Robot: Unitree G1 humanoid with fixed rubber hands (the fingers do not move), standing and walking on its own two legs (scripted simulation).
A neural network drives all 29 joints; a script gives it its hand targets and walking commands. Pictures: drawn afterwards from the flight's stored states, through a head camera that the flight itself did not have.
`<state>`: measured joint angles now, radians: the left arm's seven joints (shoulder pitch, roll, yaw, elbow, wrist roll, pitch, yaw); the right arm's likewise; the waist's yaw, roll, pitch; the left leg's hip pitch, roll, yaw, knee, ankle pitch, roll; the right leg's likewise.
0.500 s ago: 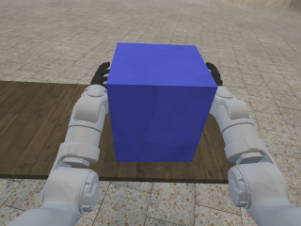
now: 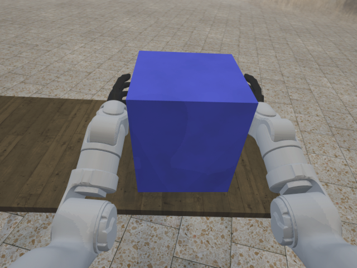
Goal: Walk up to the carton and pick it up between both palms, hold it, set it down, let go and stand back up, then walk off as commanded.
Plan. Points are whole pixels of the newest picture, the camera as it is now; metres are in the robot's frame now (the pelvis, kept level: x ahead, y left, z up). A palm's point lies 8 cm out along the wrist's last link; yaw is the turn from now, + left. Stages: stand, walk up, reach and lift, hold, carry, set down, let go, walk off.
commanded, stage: hold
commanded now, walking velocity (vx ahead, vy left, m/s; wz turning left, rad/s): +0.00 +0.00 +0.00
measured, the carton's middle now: (184, 123) +0.39 -0.01 +0.17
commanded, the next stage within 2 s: set down in 0.54 s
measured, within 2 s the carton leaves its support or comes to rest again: neither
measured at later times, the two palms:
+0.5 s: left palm (116, 106) +0.40 +0.14 +0.21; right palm (253, 108) +0.39 -0.16 +0.22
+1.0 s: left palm (123, 101) +0.43 +0.13 +0.20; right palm (253, 111) +0.41 -0.17 +0.20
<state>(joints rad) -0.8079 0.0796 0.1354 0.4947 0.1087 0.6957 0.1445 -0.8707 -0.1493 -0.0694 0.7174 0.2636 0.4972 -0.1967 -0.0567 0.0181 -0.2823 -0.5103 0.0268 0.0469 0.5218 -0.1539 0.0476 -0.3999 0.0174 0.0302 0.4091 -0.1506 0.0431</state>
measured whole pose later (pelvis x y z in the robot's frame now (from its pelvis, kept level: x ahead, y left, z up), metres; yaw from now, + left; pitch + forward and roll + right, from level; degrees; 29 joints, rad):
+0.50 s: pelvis +0.00 +0.00 +0.00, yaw +0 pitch +8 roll -3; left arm -0.81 0.08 0.14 0.50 0.11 0.70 0.14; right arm -0.87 -0.15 -0.07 0.72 0.26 0.50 -0.20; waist -0.06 0.02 -0.28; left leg -0.51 0.03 0.05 0.52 -0.15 0.05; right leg -0.40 0.02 0.03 0.41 -0.15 0.04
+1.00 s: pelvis +0.00 +0.00 +0.00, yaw +0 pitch +6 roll -3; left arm -0.96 0.08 0.24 0.79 0.20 0.41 0.06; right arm -0.87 -0.05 -0.30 0.74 0.12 0.29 -0.17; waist -0.06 0.01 -0.16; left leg -0.45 0.03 0.05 0.51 -0.15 0.05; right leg -0.34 0.02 0.03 0.40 -0.15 0.04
